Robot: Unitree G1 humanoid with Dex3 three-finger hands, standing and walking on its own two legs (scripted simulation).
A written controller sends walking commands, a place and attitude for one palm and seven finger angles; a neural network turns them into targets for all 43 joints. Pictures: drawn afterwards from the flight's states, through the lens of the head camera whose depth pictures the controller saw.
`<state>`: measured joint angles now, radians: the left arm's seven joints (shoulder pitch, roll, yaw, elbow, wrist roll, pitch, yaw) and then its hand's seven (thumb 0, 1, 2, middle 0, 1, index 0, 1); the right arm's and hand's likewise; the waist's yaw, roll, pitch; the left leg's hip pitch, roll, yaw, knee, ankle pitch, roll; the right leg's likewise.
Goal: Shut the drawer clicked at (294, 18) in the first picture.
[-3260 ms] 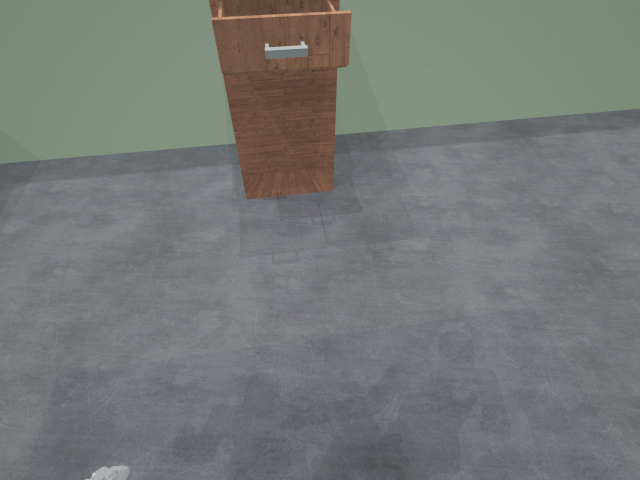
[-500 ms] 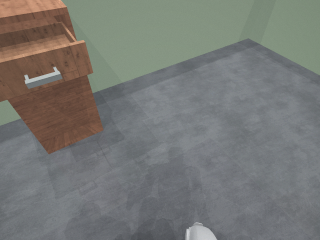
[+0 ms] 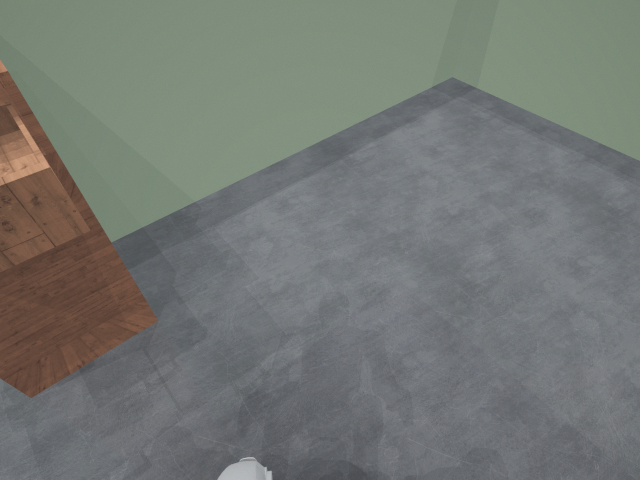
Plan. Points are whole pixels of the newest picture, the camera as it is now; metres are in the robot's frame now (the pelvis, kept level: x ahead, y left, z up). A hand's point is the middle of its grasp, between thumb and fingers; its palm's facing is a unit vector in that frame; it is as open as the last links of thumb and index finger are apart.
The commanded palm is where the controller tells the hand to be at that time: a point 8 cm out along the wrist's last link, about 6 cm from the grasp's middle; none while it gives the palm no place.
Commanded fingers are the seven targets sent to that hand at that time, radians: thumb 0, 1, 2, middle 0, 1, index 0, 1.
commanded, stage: turn to face it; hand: left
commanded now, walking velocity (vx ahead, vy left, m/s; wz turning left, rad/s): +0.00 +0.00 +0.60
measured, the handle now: out of the picture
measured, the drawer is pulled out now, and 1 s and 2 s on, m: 0.29 0.29 0.29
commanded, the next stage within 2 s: take the last steps up to it in 1.16 s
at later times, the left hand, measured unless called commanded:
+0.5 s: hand out of the picture +0.11 +0.22 -0.16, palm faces +0.28 -0.93 -0.25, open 7.3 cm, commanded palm none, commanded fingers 0.00 0.90 0.90 -0.20 -0.30 -0.20 -0.30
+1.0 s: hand out of the picture +0.00 +0.22 -0.19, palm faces +0.55 -0.79 -0.26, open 7.3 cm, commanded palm none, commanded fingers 0.00 0.90 0.90 -0.20 -0.30 -0.20 -0.30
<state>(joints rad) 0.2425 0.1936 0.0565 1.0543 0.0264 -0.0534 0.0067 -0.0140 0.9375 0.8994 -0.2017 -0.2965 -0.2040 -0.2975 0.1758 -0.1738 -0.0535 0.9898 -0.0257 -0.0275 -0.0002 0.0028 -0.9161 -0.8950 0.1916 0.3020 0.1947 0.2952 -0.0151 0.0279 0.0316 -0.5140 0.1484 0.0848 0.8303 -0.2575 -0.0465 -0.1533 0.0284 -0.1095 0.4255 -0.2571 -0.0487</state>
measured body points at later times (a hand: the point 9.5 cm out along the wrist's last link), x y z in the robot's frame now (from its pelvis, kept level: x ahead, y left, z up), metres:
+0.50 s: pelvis +0.08 +0.01 -0.01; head +0.12 +0.01 +0.44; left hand +0.10 +0.27 -0.15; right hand +0.19 -0.22 -0.16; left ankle +0.12 +0.13 -0.74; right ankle +0.11 -0.13 -0.72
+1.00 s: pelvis +0.09 +0.02 -0.01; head +0.11 +0.05 +0.43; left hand -0.03 +0.26 -0.17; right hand +0.34 -0.13 -0.13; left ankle +0.04 +0.11 -0.74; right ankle +0.12 -0.12 -0.69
